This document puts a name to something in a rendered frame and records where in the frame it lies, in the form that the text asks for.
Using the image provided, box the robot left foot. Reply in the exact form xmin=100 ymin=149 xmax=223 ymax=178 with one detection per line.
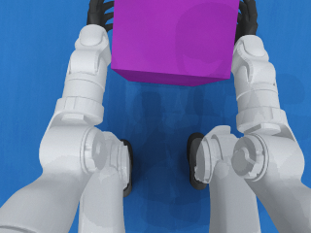
xmin=120 ymin=139 xmax=134 ymax=198

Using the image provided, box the right robot upper arm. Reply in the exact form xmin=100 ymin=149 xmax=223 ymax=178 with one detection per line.
xmin=230 ymin=133 xmax=311 ymax=233

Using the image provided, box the carton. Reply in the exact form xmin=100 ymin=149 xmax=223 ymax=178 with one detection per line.
xmin=111 ymin=0 xmax=240 ymax=86

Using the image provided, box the left robot hand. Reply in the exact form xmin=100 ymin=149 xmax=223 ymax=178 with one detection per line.
xmin=86 ymin=0 xmax=115 ymax=33

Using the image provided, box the right robot hand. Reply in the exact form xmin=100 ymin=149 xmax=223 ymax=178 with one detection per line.
xmin=234 ymin=0 xmax=259 ymax=45

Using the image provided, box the robot right foot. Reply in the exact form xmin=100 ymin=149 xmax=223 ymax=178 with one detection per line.
xmin=187 ymin=132 xmax=207 ymax=190

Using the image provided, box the robot left forearm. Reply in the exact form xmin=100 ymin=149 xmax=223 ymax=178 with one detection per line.
xmin=39 ymin=24 xmax=112 ymax=165

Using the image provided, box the left robot upper arm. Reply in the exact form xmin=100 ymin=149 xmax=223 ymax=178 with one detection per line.
xmin=0 ymin=125 xmax=108 ymax=233

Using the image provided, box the robot right forearm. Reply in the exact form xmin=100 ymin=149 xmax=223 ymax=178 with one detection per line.
xmin=230 ymin=35 xmax=305 ymax=162

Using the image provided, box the robot foot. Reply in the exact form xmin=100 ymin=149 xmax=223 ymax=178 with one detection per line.
xmin=120 ymin=139 xmax=134 ymax=198
xmin=187 ymin=132 xmax=207 ymax=190

